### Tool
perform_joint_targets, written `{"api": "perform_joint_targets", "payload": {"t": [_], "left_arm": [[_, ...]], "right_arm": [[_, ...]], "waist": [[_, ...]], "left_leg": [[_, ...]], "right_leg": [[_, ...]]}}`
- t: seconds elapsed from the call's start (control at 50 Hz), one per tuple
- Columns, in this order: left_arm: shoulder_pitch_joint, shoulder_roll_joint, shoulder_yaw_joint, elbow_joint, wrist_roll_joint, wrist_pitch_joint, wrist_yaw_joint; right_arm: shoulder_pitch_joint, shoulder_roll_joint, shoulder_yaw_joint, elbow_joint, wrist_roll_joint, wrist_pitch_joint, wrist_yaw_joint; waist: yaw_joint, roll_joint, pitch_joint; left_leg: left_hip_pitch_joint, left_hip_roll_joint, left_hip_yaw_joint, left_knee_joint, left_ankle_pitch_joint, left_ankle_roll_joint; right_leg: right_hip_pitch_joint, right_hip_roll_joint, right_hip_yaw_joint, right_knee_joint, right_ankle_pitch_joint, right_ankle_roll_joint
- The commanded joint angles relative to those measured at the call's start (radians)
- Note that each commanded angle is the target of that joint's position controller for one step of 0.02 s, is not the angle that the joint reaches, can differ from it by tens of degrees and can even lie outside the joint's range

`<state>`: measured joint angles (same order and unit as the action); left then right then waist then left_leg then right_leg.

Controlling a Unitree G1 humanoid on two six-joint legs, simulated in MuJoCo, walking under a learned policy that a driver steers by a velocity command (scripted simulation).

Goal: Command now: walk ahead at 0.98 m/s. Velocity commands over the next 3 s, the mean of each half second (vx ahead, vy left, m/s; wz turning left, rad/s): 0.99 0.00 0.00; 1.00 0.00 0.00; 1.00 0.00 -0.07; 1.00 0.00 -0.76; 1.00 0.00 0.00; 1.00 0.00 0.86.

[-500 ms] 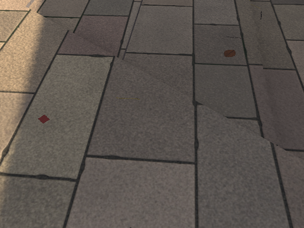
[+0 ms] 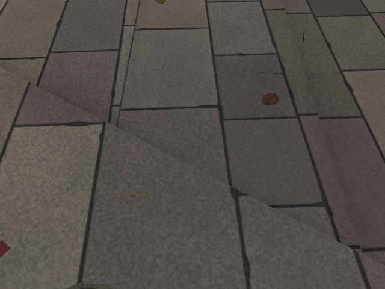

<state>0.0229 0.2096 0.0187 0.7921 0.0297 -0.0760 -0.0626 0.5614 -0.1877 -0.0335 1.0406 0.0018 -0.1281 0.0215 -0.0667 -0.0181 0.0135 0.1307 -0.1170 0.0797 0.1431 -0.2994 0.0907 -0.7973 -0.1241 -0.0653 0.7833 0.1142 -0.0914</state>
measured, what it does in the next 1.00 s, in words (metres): walks ahead: right foot, then left foot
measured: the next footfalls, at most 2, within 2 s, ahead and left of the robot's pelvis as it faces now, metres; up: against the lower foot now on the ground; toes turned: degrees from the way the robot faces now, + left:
right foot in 0.14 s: +0.36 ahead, -0.08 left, +0.00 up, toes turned -3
left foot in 0.60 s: +0.81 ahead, +0.09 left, +0.00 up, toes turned +4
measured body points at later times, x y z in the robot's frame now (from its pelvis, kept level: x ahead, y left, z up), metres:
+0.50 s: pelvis +0.48 -0.01 +0.00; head +0.51 -0.01 +0.44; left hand +0.37 +0.23 -0.14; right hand +0.73 -0.21 -0.08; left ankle +0.72 +0.13 -0.68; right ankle +0.32 -0.07 -0.73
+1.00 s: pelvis +0.98 +0.02 -0.03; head +1.01 +0.02 +0.42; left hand +1.23 +0.23 -0.11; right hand +0.87 -0.23 -0.16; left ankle +0.77 +0.09 -0.73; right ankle +1.20 -0.10 -0.73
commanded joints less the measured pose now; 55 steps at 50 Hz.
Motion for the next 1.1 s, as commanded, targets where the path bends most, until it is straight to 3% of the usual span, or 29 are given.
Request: {"api": "perform_joint_targets", "payload": {"t": [0.02, 0.08, 0.12, 0.14, 0.16, 0.18, 0.2, 0.24, 0.3, 0.38, 0.44, 0.48, 0.52, 0.54, 0.58, 0.6, 0.62, 0.64, 0.66, 0.7, 0.74, 0.8, 0.84, 0.86, 0.9, 0.98, 1.02, 1.06, 1.1], "left_arm": [[-0.13, 0.032, -0.009, -0.079, -0.014, -0.01, -0.001], [-0.067, 0.089, 0.007, -0.072, -0.01, -0.012, 0.019], [0.249, 0.162, 0.041, 0.016, -0.013, -0.011, 0.045], [0.438, 0.205, 0.063, 0.071, 0.002, -0.007, 0.063], [0.534, 0.288, 0.089, 0.087, 0.03, -0.003, 0.078], [0.493, 0.278, 0.095, 0.091, 0.027, -0.002, 0.055], [0.396, 0.21, 0.088, 0.092, 0.009, -0.007, 0.042], [0.316, 0.097, 0.062, 0.11, 0.013, -0.025, 0.036], [0.338, 0.057, 0.04, 0.155, -0.005, -0.048, 0.048], [0.393, 0.107, 0.042, 0.166, -0.023, -0.07, 0.041], [0.449, 0.133, 0.041, 0.175, -0.044, -0.084, 0.042], [0.49, 0.161, 0.041, 0.192, -0.041, -0.082, 0.046], [0.506, 0.196, 0.042, 0.197, -0.028, -0.071, 0.055], [0.507, 0.219, 0.046, 0.2, -0.016, -0.059, 0.065], [0.468, 0.264, 0.059, 0.202, 0.01, -0.023, 0.087], [0.431, 0.244, 0.058, 0.186, 0.016, -0.016, 0.089], [0.469, 0.089, 0.028, 0.146, -0.001, -0.027, 0.071], [0.555, 0.081, 0.023, 0.115, -0.067, -0.051, 0.056], [0.409, 0.144, 0.029, 0.091, -0.054, -0.054, 0.068], [0.296, 0.127, 0.025, 0.069, -0.027, -0.051, 0.062], [0.313, 0.083, 0.018, 0.065, 0.006, -0.015, 0.038], [0.126, 0.077, 0.003, -0.019, 0.017, 0.005, 0.015], [0.099, 0.062, -0.006, -0.02, 0.021, 0.002, 0.0], [0.055, 0.083, 0.003, -0.036, 0.003, -0.017, 0.003], [0.036, 0.078, 0.0, -0.03, -0.004, -0.029, -0.012], [-0.108, 0.113, 0.005, -0.087, 0.016, -0.013, -0.005], [-0.132, 0.127, 0.009, -0.101, 0.028, -0.02, 0.013], [0.064, 0.159, 0.027, -0.037, 0.027, -0.033, 0.031], [0.507, 0.225, 0.071, 0.11, 0.023, -0.031, 0.051]], "right_arm": [[-0.003, -0.136, -0.01, -0.052, 0.006, -0.025, -0.013], [0.006, -0.202, -0.016, -0.043, -0.02, -0.007, -0.034], [-0.036, -0.249, -0.031, -0.042, -0.046, 0.024, -0.054], [-0.086, -0.241, -0.033, -0.057, -0.046, 0.03, -0.054], [-0.062, -0.109, -0.007, -0.098, -0.03, 0.021, -0.035], [0.025, -0.068, 0.0, -0.12, 0.028, 0.001, -0.016], [-0.112, -0.137, -0.01, -0.15, 0.018, -0.003, -0.028], [-0.231, -0.114, -0.005, -0.18, -0.001, -0.001, -0.02], [-0.232, -0.051, 0.011, -0.205, -0.044, 0.044, 0.014], [-0.485, -0.075, 0.024, -0.315, -0.049, 0.051, 0.029], [-0.599, -0.064, 0.042, -0.348, -0.028, 0.039, 0.044], [-0.634, -0.092, 0.038, -0.357, -0.019, 0.041, 0.04], [-0.618, -0.132, 0.026, -0.357, -0.027, 0.042, 0.028], [-0.568, -0.156, 0.016, -0.346, -0.029, 0.042, 0.02], [-0.239, -0.224, -0.02, -0.249, -0.026, 0.047, -0.008], [-0.034, -0.274, -0.045, -0.191, -0.037, 0.054, -0.028], [0.041, -0.361, -0.068, -0.175, -0.063, 0.056, -0.041], [-0.008, -0.347, -0.073, -0.173, -0.059, 0.054, -0.02], [-0.131, -0.268, -0.068, -0.179, -0.046, 0.047, -0.009], [-0.195, -0.162, -0.046, -0.157, -0.044, 0.028, -0.001], [-0.201, -0.107, -0.025, -0.128, -0.028, 0.016, -0.012], [-0.185, -0.15, -0.03, -0.111, 0.002, -0.009, -0.016], [-0.16, -0.191, -0.045, -0.1, -0.006, -0.018, -0.007], [-0.148, -0.149, -0.033, -0.084, 0.004, -0.033, -0.008], [-0.127, -0.148, -0.027, -0.078, 0.027, -0.044, -0.009], [-0.02, -0.164, -0.017, -0.035, -0.01, -0.009, -0.037], [0.024, -0.202, -0.018, -0.017, -0.033, 0.012, -0.056], [0.031, -0.233, -0.022, -0.008, -0.043, 0.029, -0.078], [-0.069, -0.217, -0.026, -0.013, -0.045, 0.056, -0.085]], "waist": [[0.028, 0.033, 0.164], [0.082, 0.114, 0.043], [0.235, 0.158, -0.129], [0.323, 0.142, -0.207], [0.28, -0.056, -0.304], [0.182, -0.248, -0.403], [0.173, -0.093, -0.236], [0.112, 0.077, -0.043], [0.023, 0.022, 0.047], [0.048, 0.014, 0.156], [0.085, 0.011, 0.159], [0.101, -0.008, 0.155], [0.083, -0.047, 0.095], [0.05, -0.085, 0.042], [-0.115, -0.111, -0.132], [-0.204, -0.09, -0.217], [-0.139, 0.147, -0.31], [-0.055, 0.325, -0.421], [-0.039, 0.145, -0.218], [0.015, -0.032, -0.049], [0.096, 0.01, 0.011], [0.095, 0.045, 0.126], [0.088, 0.062, 0.102], [0.091, 0.031, 0.12], [0.064, 0.035, 0.071], [-0.01, 0.019, 0.167], [-0.035, 0.007, 0.16], [0.036, 0.032, 0.057], [0.255, 0.032, -0.096]], "left_leg": [[-0.196, 0.252, -0.068, -0.164, 0.704, 0.056], [0.051, 0.293, -0.041, 0.067, 1.283, 0.028], [0.05, 0.318, -0.036, 0.474, 1.363, 0.028], [-0.111, 0.288, -0.022, 0.758, 1.154, 0.036], [-0.447, 0.163, -0.021, 1.16, 0.455, 0.037], [-0.767, 0.019, -0.155, 1.416, -0.147, 0.024], [-0.875, 0.112, -0.184, 1.389, -0.036, 0.057], [-0.836, 0.179, -0.173, 1.269, 0.049, 0.055], [-0.776, 0.24, -0.163, 1.155, 0.046, 0.012], [-0.85, 0.267, -0.055, 0.862, 0.25, -0.025], [-0.636, 0.209, 0.029, 0.555, 0.49, -0.003], [-0.638, 0.179, 0.047, 0.459, 0.526, 0.02], [-0.616, 0.116, 0.07, 0.414, 0.427, 0.044], [-0.563, 0.08, 0.07, 0.413, 0.346, 0.054], [-0.245, 0.04, 0.038, 0.409, 0.191, 0.083], [-0.007, 0.128, -0.053, 0.433, 0.06, 0.111], [0.224, 0.392, -0.409, 0.412, -0.209, 0.154], [0.369, 0.526, -0.961, 0.161, -0.3, 0.266], [0.23, 0.465, -0.798, 0.13, -0.243, 0.227], [-0.085, 0.388, -0.52, 0.108, 0.001, 0.175], [-0.294, 0.312, -0.359, 0.053, 0.025, 0.126], [-0.425, 0.245, -0.219, -0.053, 0.174, 0.118], [-0.421, 0.219, -0.129, -0.007, 0.414, 0.116], [-0.389, 0.183, -0.094, 0.044, 0.454, 0.083], [-0.46, 0.173, -0.068, 0.021, 0.26, 0.051], [-0.202, 0.241, -0.098, 0.122, 0.368, 0.063], [-0.009, 0.25, -0.1, 0.245, 0.604, 0.052], [0.098, 0.259, -0.112, 0.529, 0.87, 0.051], [-0.134, 0.211, -0.085, 1.125, 0.849, 0.067]], "right_leg": [[0.219, 0.074, -0.081, -0.177, 0.094, -0.026], [0.314, 0.185, -0.111, -0.228, -0.077, -0.06], [0.614, 0.215, -0.067, -0.252, -0.203, -0.094], [0.851, 0.146, -0.006, -0.262, -0.274, -0.121], [1.119, -0.116, 0.323, -0.231, -0.538, -0.177], [1.279, -0.275, 0.874, -0.437, -0.679, -0.287], [1.159, -0.212, 0.764, -0.505, -0.677, -0.239], [0.853, -0.146, 0.513, -0.56, -0.483, -0.187], [0.62, -0.062, 0.349, -0.64, -0.444, -0.137], [0.533, 0.018, 0.167, -0.735, -0.159, -0.126], [0.508, 0.034, 0.091, -0.801, 0.069, -0.092], [0.679, 0.004, 0.066, -0.809, 0.251, -0.079], [0.871, -0.026, 0.038, -0.695, 0.609, -0.062], [0.937, -0.046, 0.033, -0.59, 0.775, -0.053], [0.92, -0.066, 0.019, -0.174, 0.844, -0.041], [0.744, -0.028, 0.014, 0.142, 0.625, -0.04], [0.429, 0.109, 0.032, 0.549, -0.204, -0.034], [0.134, 0.233, 0.178, 0.764, -0.586, -0.023], [0.027, 0.126, 0.181, 0.725, -0.46, -0.045], [0.108, 0.059, 0.169, 0.585, -0.365, -0.039], [0.233, 0.018, 0.176, 0.414, -0.369, -0.008], [0.237, 0.006, 0.09, 0.127, -0.264, 0.032], [0.316, 0.034, 0.024, 0.033, -0.039, 0.032], [0.286, 0.025, 0.061, -0.105, 0.146, 0.014], [0.495, 0.056, 0.017, -0.245, 0.471, -0.017], [0.32, 0.056, 0.006, -0.348, 0.339, -0.041], [0.249, 0.086, -0.019, -0.428, 0.234, -0.042], [0.381, 0.106, -0.009, -0.483, 0.152, -0.06], [0.846, 0.061, 0.007, -0.485, 0.119, -0.099]]}}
